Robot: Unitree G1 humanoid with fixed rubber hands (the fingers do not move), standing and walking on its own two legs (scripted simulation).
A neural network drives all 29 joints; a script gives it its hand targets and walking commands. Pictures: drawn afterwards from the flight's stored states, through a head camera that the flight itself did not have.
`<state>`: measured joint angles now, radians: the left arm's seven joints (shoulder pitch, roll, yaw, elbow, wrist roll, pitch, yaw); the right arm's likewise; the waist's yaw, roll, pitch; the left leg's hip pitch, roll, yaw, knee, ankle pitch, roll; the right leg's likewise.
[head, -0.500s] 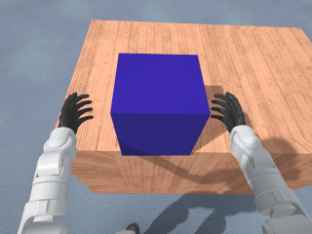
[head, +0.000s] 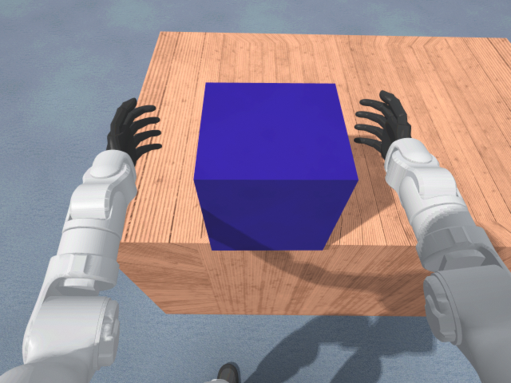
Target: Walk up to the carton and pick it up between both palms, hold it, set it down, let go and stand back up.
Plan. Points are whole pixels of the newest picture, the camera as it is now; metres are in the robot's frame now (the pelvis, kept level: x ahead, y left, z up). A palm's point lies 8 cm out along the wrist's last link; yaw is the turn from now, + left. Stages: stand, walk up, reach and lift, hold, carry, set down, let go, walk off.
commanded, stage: reach and lift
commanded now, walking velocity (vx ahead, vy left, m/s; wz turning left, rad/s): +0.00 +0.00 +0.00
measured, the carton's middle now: (268, 173) +0.46 +0.03 +0.01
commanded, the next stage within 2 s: none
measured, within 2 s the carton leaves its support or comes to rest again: neither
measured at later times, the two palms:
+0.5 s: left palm (145, 202) +0.38 +0.25 +0.00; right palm (364, 185) +0.43 -0.14 +0.02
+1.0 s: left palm (175, 205) +0.41 +0.21 -0.05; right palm (346, 195) +0.45 -0.12 -0.04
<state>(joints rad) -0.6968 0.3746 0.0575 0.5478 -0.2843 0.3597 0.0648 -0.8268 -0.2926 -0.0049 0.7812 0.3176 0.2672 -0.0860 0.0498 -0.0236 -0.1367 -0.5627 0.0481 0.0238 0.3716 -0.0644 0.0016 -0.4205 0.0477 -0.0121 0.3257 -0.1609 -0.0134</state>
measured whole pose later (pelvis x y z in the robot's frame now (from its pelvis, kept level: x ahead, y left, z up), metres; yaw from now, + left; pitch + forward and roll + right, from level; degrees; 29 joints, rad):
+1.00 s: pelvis -0.05 +0.01 -0.01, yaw +0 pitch +20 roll -3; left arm -0.85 0.14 0.15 0.49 -0.03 -0.08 0.09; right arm -0.91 -0.19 -0.24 0.58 0.02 -0.12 -0.04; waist 0.08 0.01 0.35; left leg -0.71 0.05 0.01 0.32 0.05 0.02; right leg -0.58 0.05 -0.02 0.30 -0.05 0.01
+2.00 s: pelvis -0.03 +0.02 -0.04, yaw +0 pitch +34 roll -5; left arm -0.71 0.07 0.14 1.12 -0.05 -0.41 0.13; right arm -0.72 0.00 -0.39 1.07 -0.24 -0.30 -0.09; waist 0.03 0.00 -0.35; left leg -1.11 0.01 -0.05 0.60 -0.08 0.03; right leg -0.97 0.02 -0.06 0.58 -0.21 0.01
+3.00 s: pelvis +0.00 -0.02 -0.05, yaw +3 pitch +27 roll -2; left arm -0.57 0.11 0.03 1.15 -0.22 -0.45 0.10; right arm -0.60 -0.03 -0.01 1.09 0.05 -0.33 -0.21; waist -0.05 -0.09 -0.39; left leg -1.03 0.00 -0.10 0.78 -0.23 -0.04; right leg -0.90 0.06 -0.03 0.80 -0.38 -0.04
